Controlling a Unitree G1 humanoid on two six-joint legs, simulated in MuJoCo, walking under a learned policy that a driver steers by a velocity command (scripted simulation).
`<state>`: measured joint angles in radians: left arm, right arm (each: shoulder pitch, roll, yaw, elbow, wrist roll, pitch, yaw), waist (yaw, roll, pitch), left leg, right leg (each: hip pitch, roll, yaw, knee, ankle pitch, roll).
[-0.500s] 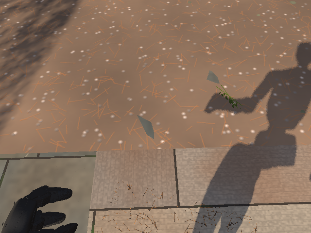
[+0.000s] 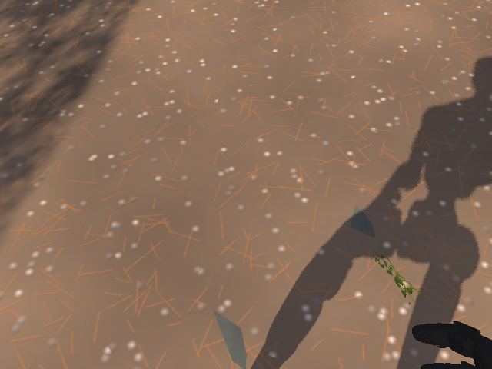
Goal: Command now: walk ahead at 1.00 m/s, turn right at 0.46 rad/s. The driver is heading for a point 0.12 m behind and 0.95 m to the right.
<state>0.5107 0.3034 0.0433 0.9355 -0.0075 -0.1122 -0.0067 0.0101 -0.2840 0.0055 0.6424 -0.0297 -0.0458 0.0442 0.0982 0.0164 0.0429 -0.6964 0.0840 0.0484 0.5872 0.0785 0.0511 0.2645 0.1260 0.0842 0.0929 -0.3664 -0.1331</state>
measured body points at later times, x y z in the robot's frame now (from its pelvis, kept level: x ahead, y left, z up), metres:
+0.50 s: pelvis +0.47 -0.05 -0.02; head +0.50 -0.07 +0.42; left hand +0.74 +0.12 -0.11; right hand +0.38 -0.30 -0.16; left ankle +0.28 +0.13 -0.63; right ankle +0.61 -0.11 -0.72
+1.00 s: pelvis +0.77 -0.15 +0.02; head +0.77 -0.18 +0.47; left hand +0.97 +0.08 -0.08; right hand +0.80 -0.50 -0.03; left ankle +0.97 -0.13 -0.70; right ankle +0.61 -0.11 -0.72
